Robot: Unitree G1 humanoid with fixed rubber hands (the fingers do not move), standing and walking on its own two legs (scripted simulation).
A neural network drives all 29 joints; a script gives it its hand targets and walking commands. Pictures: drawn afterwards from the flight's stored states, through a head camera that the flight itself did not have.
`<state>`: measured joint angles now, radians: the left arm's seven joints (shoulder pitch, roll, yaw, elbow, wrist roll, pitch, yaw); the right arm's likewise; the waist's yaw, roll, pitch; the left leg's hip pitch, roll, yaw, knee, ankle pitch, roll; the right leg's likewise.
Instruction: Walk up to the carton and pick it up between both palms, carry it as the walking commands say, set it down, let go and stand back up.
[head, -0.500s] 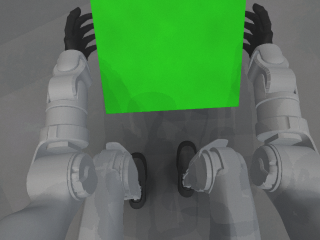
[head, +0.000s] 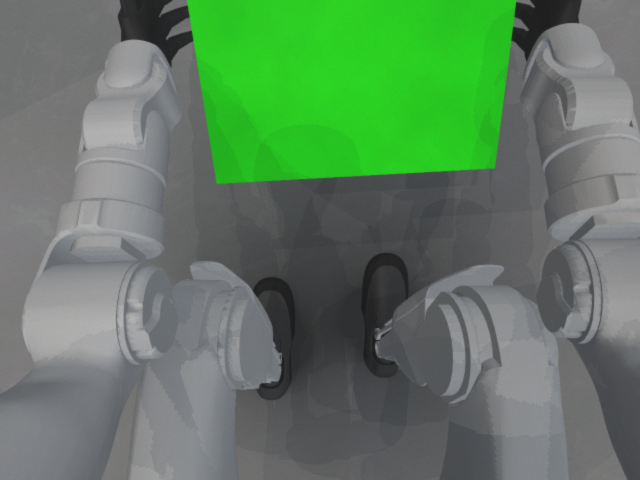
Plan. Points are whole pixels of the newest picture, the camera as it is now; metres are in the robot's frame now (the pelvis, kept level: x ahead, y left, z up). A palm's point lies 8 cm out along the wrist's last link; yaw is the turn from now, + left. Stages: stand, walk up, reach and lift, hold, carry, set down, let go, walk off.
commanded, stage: set down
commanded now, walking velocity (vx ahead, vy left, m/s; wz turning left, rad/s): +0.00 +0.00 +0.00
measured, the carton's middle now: (344, 43) +0.56 -0.03 -0.24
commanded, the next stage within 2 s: none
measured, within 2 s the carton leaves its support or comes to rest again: rests again in 0.92 s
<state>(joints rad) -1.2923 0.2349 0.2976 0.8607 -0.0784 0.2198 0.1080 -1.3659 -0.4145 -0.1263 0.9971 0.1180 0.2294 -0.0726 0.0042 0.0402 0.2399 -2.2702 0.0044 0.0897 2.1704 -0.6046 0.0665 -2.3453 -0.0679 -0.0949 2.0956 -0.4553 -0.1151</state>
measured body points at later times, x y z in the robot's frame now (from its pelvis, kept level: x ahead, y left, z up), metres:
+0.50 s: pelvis -0.01 +0.00 -0.02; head +0.36 -0.01 +0.24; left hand +0.56 +0.17 -0.18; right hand +0.56 -0.21 -0.18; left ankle +0.10 +0.10 -0.34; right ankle +0.14 -0.09 -0.34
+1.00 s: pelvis +0.00 +0.00 -0.03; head +0.38 -0.01 +0.21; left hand +0.57 +0.17 -0.20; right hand +0.57 -0.22 -0.20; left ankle +0.10 +0.10 -0.34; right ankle +0.14 -0.09 -0.34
